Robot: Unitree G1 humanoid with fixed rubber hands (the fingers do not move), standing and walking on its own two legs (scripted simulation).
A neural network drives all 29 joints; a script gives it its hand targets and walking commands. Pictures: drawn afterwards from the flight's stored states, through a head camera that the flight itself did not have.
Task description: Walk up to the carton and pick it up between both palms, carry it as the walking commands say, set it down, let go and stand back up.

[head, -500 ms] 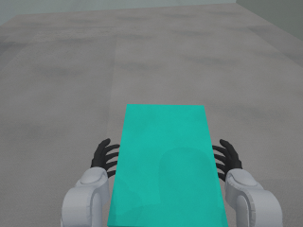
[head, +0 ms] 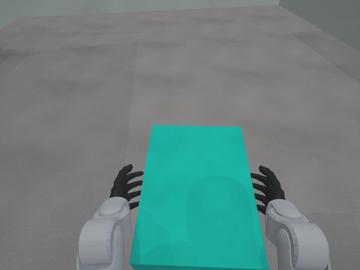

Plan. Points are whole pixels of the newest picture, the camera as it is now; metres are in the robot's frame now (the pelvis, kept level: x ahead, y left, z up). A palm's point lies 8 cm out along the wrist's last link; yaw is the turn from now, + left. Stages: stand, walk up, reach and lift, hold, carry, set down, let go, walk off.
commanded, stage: carry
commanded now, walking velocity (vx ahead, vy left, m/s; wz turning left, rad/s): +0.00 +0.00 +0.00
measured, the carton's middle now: (194, 204) +0.29 +0.00 +0.01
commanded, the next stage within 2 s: hold in 0.38 s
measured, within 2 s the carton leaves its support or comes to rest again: neither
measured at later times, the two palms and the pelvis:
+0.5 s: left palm (131, 211) +0.26 +0.15 +0.02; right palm (265, 213) +0.26 -0.15 +0.02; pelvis +0.00 +0.00 +0.00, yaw +1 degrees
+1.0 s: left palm (135, 202) +0.27 +0.13 +0.05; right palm (272, 205) +0.27 -0.16 +0.05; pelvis -0.02 -0.01 +0.00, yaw +2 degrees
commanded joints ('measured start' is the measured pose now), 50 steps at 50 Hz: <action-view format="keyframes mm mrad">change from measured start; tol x8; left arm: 1 -352 -786 -571 -86 -270 -20 -128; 19 -355 -760 -547 -49 -251 -50 -129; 20 -278 -409 -196 301 51 -195 -117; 21 -273 -58 -42 652 32 -296 -112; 23 -200 -200 -208 421 -31 -433 -117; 28 -389 -430 -455 166 -166 -531 -163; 34 -297 -382 -370 366 -97 -500 -179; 47 -709 -881 -412 607 -53 -491 -325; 50 -765 -915 -319 730 -13 -497 -364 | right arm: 1 -366 778 565 -98 270 -30 124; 19 -369 758 541 -58 253 -58 126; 20 -318 408 190 293 -40 -196 136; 21 -291 57 24 644 -36 -287 126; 24 -267 258 234 307 85 -461 131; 29 -376 440 434 166 193 -522 164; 36 -337 441 337 374 78 -460 167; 50 -721 957 321 689 65 -450 332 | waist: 1 0 13 -170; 19 -1 11 -166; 20 9 47 365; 27 -42 -4 -294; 38 -37 0 74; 50 -42 4 8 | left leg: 1 37 89 -90 -94 102 5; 19 41 92 -84 -92 99 0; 20 47 -107 -165 -222 -192 15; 21 -61 -107 -178 -208 -211 36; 26 275 -94 -204 -88 421 5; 28 267 -103 -213 -100 483 -2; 38 113 -118 -185 -153 59 23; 50 161 -117 -182 -166 -5 56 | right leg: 1 118 -79 93 -62 118 -25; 19 117 -79 97 -60 121 -27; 20 262 126 165 -146 -101 -71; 21 300 122 174 -129 -145 -80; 26 435 120 183 -62 360 -34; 29 503 117 194 -55 475 -32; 39 410 122 171 -120 -1 -42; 50 386 121 171 -148 13 -15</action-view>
